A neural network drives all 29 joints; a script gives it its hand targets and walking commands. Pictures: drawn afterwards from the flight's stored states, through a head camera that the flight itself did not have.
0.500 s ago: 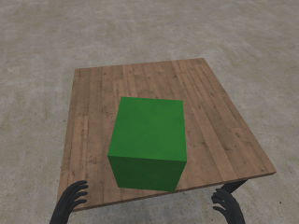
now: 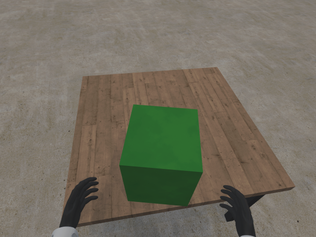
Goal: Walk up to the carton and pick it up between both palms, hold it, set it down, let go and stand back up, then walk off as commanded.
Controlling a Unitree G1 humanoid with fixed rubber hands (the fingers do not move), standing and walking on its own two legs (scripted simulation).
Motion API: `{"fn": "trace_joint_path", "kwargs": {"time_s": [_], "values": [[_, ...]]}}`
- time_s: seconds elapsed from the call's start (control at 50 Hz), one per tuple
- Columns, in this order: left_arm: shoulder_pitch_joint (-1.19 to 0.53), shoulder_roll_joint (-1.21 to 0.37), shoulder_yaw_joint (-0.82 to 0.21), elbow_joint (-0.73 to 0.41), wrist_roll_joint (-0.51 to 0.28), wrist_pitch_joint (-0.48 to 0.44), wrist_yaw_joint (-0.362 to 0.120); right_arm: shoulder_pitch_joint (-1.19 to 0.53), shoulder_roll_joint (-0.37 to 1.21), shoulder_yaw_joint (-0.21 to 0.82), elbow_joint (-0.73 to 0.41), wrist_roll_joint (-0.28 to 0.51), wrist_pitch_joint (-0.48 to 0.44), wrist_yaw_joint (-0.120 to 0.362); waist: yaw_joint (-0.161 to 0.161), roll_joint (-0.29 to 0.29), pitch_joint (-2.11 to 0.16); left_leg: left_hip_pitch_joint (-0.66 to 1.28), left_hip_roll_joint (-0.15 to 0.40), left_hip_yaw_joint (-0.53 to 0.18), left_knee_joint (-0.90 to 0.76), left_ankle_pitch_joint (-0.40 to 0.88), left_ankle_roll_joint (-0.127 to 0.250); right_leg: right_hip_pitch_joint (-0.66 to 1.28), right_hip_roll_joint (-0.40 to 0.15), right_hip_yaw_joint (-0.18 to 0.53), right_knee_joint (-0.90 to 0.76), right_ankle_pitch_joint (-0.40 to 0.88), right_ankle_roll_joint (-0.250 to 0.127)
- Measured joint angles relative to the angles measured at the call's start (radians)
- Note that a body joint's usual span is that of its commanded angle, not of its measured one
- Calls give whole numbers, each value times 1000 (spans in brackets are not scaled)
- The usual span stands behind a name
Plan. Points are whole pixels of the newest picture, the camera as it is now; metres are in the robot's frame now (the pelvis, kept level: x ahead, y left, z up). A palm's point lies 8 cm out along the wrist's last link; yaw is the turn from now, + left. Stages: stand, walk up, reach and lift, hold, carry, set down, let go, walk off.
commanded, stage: reach and lift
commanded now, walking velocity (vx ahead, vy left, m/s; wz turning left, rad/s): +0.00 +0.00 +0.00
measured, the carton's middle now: (161, 157) +0.39 +0.02 -0.07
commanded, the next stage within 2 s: none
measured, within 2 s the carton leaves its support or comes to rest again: neither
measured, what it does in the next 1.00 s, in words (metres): stands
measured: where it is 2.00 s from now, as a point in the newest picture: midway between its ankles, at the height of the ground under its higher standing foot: outside the picture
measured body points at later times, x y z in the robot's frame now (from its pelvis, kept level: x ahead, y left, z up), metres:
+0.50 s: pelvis -0.01 +0.00 +0.00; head +0.00 +0.01 +0.45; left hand +0.28 +0.21 +0.02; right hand +0.27 -0.18 +0.01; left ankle -0.01 +0.10 -0.74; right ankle +0.00 -0.14 -0.74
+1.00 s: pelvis -0.01 +0.00 +0.00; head +0.00 +0.01 +0.45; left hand +0.36 +0.20 +0.08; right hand +0.35 -0.17 +0.08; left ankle -0.01 +0.10 -0.74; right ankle +0.00 -0.14 -0.74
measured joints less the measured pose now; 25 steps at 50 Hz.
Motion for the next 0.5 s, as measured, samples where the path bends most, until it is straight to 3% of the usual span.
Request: {"fn": "trace_joint_path", "kwargs": {"time_s": [0.26, 0.5], "values": [[-60, -1, -2, -107, -8, 163, 2, -62, 0, -5, -100, 27, 104, -38, -12, 0, -10, 0, 0, 0, -17, 7, 0, 0, 0, 0, -17, 6, 6], [-192, 18, -2, -187, -13, 339, 2, -175, 0, -23, -204, 32, 302, -76, -18, 1, -23, 1, 0, 0, -43, 40, 0, 0, 1, 0, -39, 38, 9]]}}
